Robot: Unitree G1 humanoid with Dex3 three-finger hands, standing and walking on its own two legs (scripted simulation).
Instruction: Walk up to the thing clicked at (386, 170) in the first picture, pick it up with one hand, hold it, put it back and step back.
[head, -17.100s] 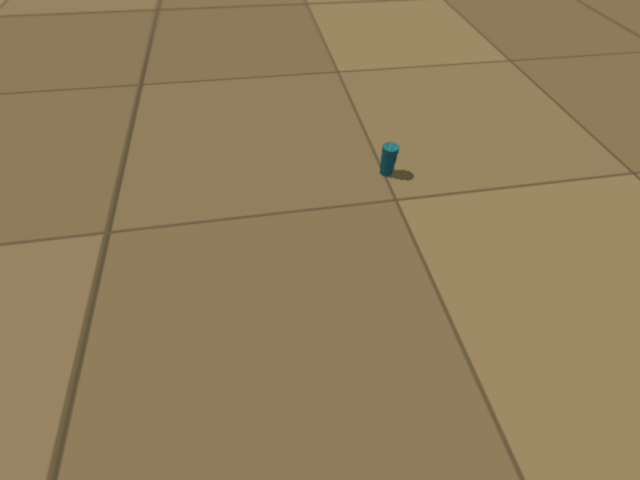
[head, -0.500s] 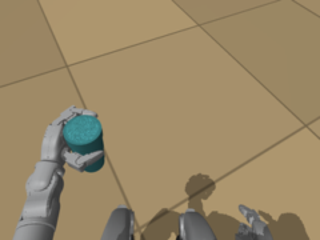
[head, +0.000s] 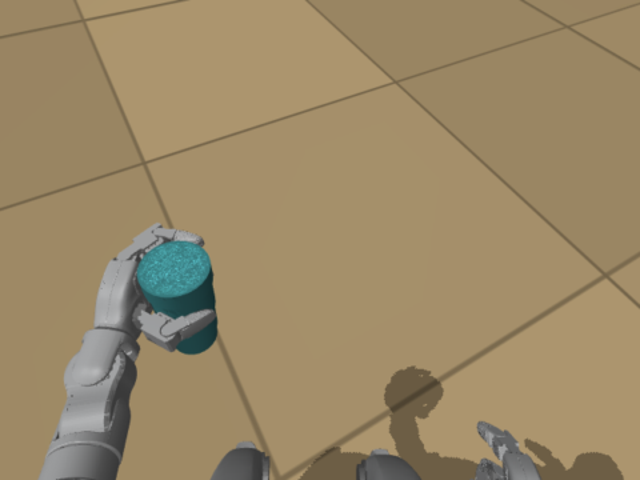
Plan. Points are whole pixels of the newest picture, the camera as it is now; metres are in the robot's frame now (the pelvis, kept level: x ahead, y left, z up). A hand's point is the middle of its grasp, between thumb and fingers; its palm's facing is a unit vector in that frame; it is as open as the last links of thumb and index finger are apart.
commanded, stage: lift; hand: left
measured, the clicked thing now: (185, 304) +0.33 +0.17 +0.01
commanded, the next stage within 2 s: hold in 0.32 s
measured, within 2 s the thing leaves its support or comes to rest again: neither
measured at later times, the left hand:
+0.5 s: hand (182, 273) +0.34 +0.16 +0.06, palm faces -0.07 -1.00 +0.01, open 10.6 cm
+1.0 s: hand (179, 268) +0.34 +0.16 +0.08, palm faces -0.07 -1.00 -0.01, open 10.6 cm
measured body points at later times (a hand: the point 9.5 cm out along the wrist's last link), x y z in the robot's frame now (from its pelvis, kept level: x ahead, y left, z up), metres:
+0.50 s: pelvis +0.01 +0.00 +0.02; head +0.06 +0.00 +0.47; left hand +0.34 +0.22 +0.07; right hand +0.14 -0.25 -0.09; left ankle +0.03 +0.14 -0.67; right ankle +0.01 -0.13 -0.67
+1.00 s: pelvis +0.01 +0.00 +0.03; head +0.05 +0.00 +0.48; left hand +0.33 +0.21 +0.09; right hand +0.14 -0.25 -0.08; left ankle +0.03 +0.14 -0.67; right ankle +0.01 -0.13 -0.67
